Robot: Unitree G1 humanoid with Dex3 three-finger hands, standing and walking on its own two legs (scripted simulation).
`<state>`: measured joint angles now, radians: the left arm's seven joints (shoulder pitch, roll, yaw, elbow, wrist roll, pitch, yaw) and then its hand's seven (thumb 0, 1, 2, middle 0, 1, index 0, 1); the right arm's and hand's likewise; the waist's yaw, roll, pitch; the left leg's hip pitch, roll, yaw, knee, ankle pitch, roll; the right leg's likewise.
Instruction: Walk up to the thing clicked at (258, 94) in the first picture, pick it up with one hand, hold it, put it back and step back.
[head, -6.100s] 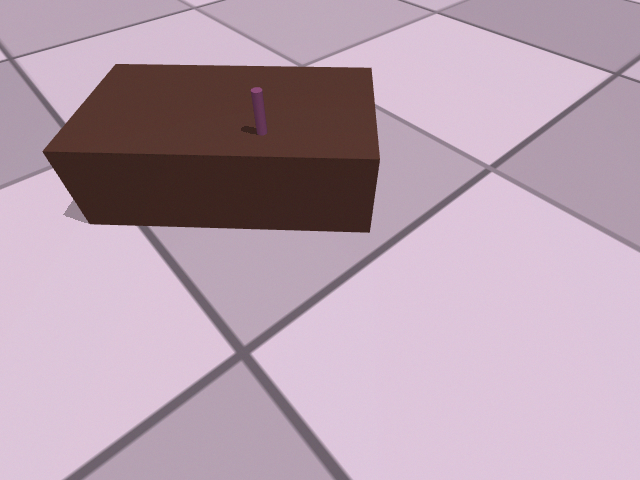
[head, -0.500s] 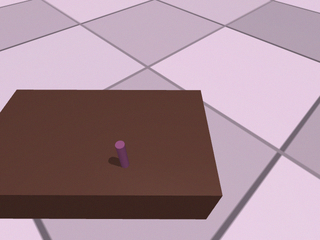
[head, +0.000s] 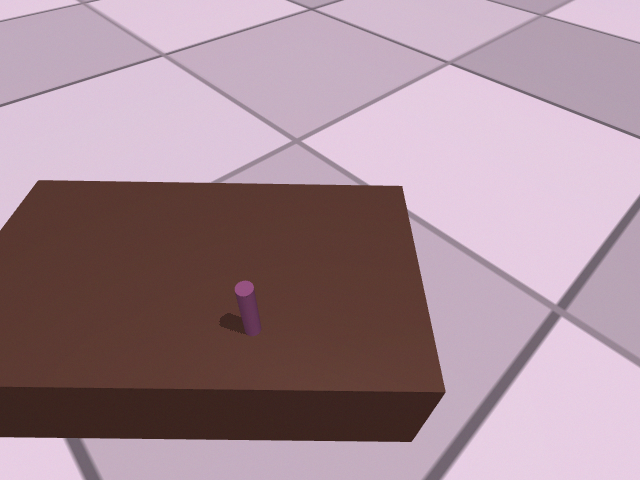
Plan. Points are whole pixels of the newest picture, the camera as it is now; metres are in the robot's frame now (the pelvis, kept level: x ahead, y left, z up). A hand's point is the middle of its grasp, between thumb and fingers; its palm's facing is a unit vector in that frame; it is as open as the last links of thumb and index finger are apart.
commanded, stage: stand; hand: left
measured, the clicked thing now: (249, 310) +0.54 +0.16 -0.30
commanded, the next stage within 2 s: go down in 1.96 s
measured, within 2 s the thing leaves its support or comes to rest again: neither
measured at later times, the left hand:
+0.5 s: hand out of the picture +0.06 +0.25 -0.16, palm faces -0.02 -0.94 -0.35, open 7.3 cm
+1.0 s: hand out of the picture +0.08 +0.25 -0.16, palm faces -0.02 -0.94 -0.34, open 7.3 cm
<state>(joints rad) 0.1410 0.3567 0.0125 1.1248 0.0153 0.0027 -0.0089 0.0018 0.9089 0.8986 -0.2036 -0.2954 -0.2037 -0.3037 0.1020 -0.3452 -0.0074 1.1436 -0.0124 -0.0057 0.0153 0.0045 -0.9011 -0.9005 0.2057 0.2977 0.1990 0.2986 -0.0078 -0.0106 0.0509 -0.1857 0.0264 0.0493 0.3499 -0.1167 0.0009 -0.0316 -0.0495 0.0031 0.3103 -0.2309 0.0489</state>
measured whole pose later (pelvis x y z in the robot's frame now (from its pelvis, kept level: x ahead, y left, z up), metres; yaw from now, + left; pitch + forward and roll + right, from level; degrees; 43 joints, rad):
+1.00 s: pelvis +0.02 -0.01 +0.00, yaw +0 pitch -2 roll +0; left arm 0.14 0.36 0.01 1.10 0.02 0.00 0.00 0.00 0.91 0.90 -0.20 -0.30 -0.20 -0.30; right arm 0.09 -0.35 0.00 1.12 -0.01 -0.01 0.01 0.00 -0.90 -0.90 0.21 0.30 0.20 0.30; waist -0.01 -0.01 0.06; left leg -0.19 0.03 0.04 0.37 -0.15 -0.01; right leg -0.01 -0.04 -0.01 0.29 -0.25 0.04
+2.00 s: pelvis +0.02 +0.00 +0.00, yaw +1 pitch -2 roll +0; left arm 0.15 0.36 0.01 1.10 0.02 0.00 0.00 0.00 0.91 0.90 -0.20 -0.30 -0.20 -0.30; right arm 0.09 -0.35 0.00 1.12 -0.01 0.00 0.01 0.00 -0.90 -0.90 0.21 0.30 0.20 0.30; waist 0.00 -0.01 0.05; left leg -0.19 0.02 0.04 0.38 -0.16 0.00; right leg -0.01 -0.06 -0.01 0.29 -0.26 0.05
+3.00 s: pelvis +0.03 -0.01 -0.05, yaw +1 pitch +11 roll -2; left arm 0.24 0.41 0.23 0.44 0.02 0.41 -0.17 -0.01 -0.55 0.06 -0.07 -0.06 -0.06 -0.07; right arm 0.23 -0.26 0.00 0.61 0.02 -0.12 -0.12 0.01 -0.87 -0.89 0.21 0.30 0.20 0.30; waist -0.03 0.02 -0.12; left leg -0.68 0.06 0.00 0.87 -0.39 -0.02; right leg -0.50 -0.02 -0.02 0.82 -0.51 0.03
